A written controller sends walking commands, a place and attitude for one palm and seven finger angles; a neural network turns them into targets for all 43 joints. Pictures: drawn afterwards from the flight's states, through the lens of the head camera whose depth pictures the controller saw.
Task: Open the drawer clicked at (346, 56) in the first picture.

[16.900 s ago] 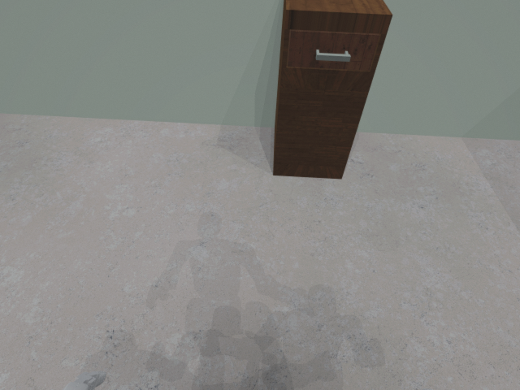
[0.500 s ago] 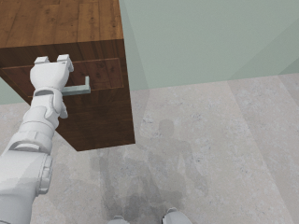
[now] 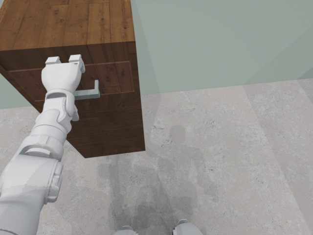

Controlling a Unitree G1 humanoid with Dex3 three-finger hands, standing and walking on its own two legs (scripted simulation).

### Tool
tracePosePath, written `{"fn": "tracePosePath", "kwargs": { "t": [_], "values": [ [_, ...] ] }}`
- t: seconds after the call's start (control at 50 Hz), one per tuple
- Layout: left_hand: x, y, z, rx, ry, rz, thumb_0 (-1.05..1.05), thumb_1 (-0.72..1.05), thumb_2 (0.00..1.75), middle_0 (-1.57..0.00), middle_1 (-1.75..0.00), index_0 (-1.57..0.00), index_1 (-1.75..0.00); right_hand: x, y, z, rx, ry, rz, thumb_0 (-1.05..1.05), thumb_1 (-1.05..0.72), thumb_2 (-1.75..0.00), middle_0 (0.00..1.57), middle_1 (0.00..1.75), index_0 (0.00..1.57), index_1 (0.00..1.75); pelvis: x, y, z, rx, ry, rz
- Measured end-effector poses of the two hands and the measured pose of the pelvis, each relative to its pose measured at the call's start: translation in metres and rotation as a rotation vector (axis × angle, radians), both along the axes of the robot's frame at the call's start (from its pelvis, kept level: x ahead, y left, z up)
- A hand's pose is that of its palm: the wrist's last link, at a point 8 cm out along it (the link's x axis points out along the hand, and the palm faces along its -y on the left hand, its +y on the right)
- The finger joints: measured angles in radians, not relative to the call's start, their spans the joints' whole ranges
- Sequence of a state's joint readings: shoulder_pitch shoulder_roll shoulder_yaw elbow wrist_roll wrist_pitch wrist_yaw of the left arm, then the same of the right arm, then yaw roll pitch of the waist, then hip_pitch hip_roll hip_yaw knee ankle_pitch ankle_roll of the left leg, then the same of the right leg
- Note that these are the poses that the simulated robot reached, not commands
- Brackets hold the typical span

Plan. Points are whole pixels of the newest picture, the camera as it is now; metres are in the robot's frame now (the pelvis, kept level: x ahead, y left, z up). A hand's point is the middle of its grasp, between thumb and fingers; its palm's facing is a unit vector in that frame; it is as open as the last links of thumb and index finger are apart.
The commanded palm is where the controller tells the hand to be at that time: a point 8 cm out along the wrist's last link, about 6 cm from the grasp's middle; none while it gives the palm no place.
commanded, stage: move the hooked fingers above the handle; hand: left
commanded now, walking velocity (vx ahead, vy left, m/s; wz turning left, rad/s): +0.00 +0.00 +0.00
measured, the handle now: (78, 90) +0.55 +0.22 -0.02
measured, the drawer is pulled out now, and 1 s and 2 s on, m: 0.00 0.00 0.00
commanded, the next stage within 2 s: none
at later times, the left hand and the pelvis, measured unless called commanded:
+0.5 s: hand (61, 93) +0.49 +0.24 +0.03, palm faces -0.02 +0.01 -1.00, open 13.8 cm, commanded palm +0.46 +0.22 +0.09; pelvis +0.01 -0.01 +0.00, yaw +0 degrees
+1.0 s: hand (56, 100) +0.47 +0.25 +0.03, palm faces -0.07 +0.01 -1.00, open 13.8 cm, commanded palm +0.46 +0.22 +0.09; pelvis +0.00 +0.00 +0.00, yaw +1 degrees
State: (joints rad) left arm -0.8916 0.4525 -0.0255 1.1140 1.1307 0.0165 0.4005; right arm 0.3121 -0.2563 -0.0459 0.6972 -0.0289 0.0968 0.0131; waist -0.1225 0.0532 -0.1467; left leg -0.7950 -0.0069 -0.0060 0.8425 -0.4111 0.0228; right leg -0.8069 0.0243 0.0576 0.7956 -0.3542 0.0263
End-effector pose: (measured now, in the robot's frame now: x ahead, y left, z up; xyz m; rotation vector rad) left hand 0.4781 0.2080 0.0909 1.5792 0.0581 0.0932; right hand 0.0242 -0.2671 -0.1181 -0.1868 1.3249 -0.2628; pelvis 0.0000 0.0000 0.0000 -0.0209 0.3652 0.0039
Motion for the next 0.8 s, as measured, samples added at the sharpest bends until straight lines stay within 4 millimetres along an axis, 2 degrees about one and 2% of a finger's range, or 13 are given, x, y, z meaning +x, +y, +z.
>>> {"fn": "tracePosePath", "kwargs": {
  "t": [0.1, 0.18, 0.3, 0.36, 0.46, 0.54, 0.62, 0.72, 0.8],
  "values": [
    [-0.006, 0.014, -0.007, 0.013, 0.113, 0.079, 0.0, -0.49, 0.31, -0.33, -1.22, -0.33, -1.22, -0.002, 0.002, 0.001, 0.013, -0.001, -0.022, 0.0, -0.91, -0.9, 0.2, 0.3, 0.2, 0.3, 0.002, -0.003, 0.004, 0.006, -0.018, -0.008],
    [-0.012, 0.017, -0.009, -0.009, 0.147, 0.029, 0.0, -0.49, 0.31, -0.32, -1.21, -0.33, -1.21, -0.006, -0.001, 0.006, -0.007, 0.008, -0.022, 0.0, -0.91, -0.9, 0.2, 0.3, 0.2, 0.3, 0.003, -0.005, 0.006, 0.005, -0.027, 0.0],
    [-0.009, 0.006, -0.005, -0.035, 0.068, -0.086, 0.0, -0.49, 0.31, -0.32, -1.2, -0.33, -1.21, -0.011, -0.011, 0.009, -0.048, 0.037, -0.006, 0.0, -0.91, -0.9, 0.2, 0.3, 0.2, 0.3, 0.004, -0.008, 0.003, -0.002, -0.015, 0.018],
    [-0.005, 0.008, -0.004, -0.036, 0.022, -0.067, 0.0, -0.49, 0.31, -0.32, -1.2, -0.33, -1.21, -0.012, -0.016, 0.008, -0.055, 0.044, -0.004, 0.0, -0.91, -0.9, 0.2, 0.3, 0.2, 0.3, 0.004, -0.007, 0.0, -0.004, -0.002, 0.019],
    [-0.003, 0.022, -0.007, -0.009, 0.021, 0.033, 0.0, -0.49, 0.31, -0.31, -1.2, -0.32, -1.2, -0.012, -0.016, 0.005, -0.037, 0.048, -0.014, 0.0, -0.91, -0.9, 0.2, 0.3, 0.2, 0.3, 0.005, -0.006, 0.0, -0.002, 0.006, 0.005],
    [-0.011, 0.026, -0.005, -0.008, 0.07, 0.057, 0.0, -0.49, 0.31, -0.31, -1.2, -0.32, -1.2, -0.009, -0.01, 0.005, -0.015, 0.041, -0.022, 0.0, -0.91, -0.9, 0.2, 0.3, 0.2, 0.3, 0.009, -0.005, 0.005, -0.003, -0.009, 0.001],
    [-0.019, 0.02, -0.002, -0.029, 0.104, 0.007, -0.01, -0.49, 0.31, -0.31, -1.2, -0.32, -1.2, -0.002, -0.004, 0.008, -0.007, 0.021, -0.019, 0.0, -0.91, -0.9, 0.2, 0.3, 0.2, 0.3, 0.011, -0.004, 0.009, -0.003, -0.036, 0.007],
    [-0.022, 0.007, 0.002, -0.046, 0.069, -0.074, -0.01, -0.49, 0.31, -0.32, -1.2, -0.32, -1.2, 0.009, -0.001, 0.01, -0.013, -0.017, 0.0, 0.0, -0.91, -0.9, 0.2, 0.3, 0.2, 0.3, 0.008, -0.004, 0.009, -0.003, -0.049, 0.015],
    [-0.021, 0.012, 0.002, -0.037, 0.025, -0.054, 0.0, -0.49, 0.31, -0.31, -1.2, -0.32, -1.2, 0.014, -0.002, 0.008, -0.017, -0.039, 0.012, 0.0, -0.91, -0.9, 0.2, 0.3, 0.2, 0.3, 0.004, -0.003, 0.006, -0.001, -0.04, 0.012]
  ]
}}
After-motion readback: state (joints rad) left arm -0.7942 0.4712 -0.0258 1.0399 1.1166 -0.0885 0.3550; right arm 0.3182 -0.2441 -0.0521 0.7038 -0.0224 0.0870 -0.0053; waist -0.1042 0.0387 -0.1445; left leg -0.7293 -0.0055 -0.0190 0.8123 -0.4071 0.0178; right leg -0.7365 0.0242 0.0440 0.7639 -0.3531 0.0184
